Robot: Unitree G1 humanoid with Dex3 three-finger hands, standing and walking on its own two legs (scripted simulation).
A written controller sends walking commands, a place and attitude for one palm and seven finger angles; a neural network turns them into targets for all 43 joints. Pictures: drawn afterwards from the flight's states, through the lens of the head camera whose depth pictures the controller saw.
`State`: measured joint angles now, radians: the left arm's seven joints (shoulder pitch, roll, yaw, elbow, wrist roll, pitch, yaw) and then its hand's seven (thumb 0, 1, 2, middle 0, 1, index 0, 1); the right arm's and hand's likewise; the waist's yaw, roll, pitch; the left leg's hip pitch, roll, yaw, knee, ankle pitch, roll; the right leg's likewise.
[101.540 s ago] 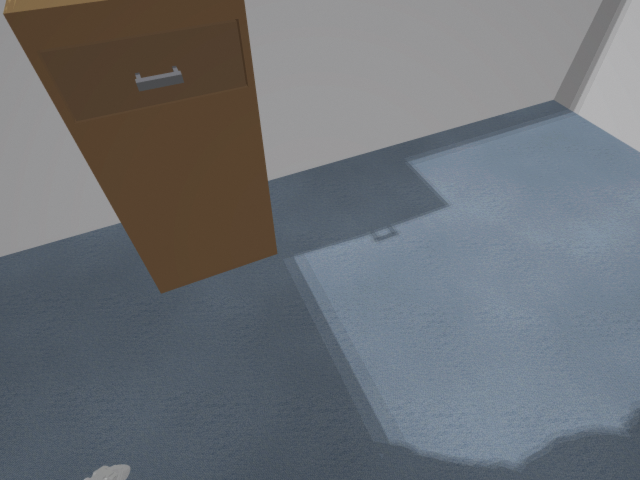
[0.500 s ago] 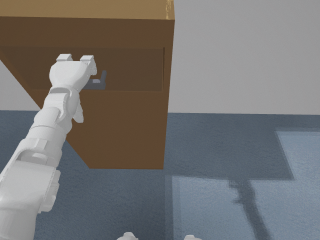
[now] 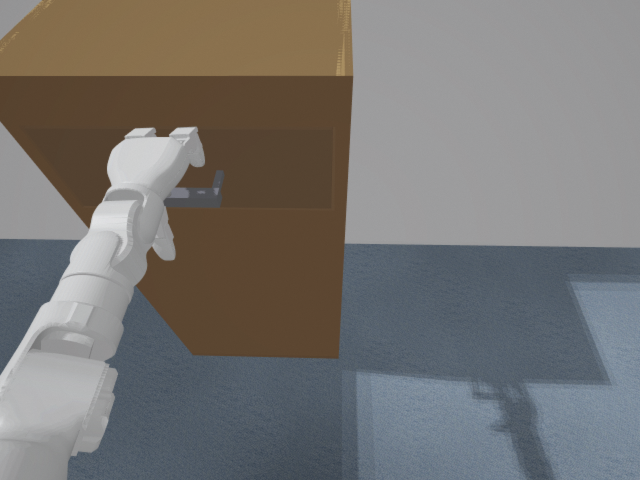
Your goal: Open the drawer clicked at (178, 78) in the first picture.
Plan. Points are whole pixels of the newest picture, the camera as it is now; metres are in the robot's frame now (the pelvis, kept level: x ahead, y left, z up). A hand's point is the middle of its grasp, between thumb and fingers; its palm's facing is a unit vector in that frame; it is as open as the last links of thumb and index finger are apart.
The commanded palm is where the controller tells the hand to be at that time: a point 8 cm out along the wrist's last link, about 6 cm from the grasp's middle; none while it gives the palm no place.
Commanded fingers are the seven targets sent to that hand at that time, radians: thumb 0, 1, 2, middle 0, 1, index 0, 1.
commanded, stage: lift the fingers back up to retry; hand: left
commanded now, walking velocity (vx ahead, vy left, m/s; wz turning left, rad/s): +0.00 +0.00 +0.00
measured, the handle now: (188, 187) +0.50 +0.20 +0.06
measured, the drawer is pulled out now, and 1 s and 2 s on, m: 0.00 0.00 0.00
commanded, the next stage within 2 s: re-aim the fingers above the handle in 0.22 s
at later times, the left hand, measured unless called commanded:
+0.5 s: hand (159, 186) +0.46 +0.21 +0.11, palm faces -0.04 -0.04 -1.00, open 13.8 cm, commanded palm +0.43 +0.22 +0.17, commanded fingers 0.00 -0.50 0.30 -0.30 -1.20 -0.30 -1.20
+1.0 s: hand (159, 185) +0.46 +0.21 +0.11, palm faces -0.02 -0.04 -1.00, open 13.7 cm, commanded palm +0.44 +0.21 +0.17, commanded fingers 0.00 -0.50 0.30 -0.30 -1.20 -0.30 -1.20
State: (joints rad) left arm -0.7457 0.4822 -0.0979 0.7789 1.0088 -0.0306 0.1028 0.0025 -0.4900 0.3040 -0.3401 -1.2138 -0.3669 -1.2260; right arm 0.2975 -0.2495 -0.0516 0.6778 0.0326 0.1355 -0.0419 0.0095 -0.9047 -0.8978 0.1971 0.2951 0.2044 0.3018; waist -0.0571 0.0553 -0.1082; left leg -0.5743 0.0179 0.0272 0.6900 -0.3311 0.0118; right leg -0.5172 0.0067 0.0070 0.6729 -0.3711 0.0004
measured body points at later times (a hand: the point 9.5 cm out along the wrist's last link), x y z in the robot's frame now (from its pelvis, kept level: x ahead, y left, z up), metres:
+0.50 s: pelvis +0.01 -0.01 +0.01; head +0.06 -0.03 +0.45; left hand +0.45 +0.21 +0.17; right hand +0.10 -0.29 -0.13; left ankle +0.00 +0.11 -0.72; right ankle -0.03 -0.12 -0.72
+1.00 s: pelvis +0.00 +0.00 +0.01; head +0.05 -0.02 +0.45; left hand +0.45 +0.21 +0.17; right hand +0.07 -0.27 -0.13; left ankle +0.00 +0.11 -0.72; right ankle -0.03 -0.12 -0.72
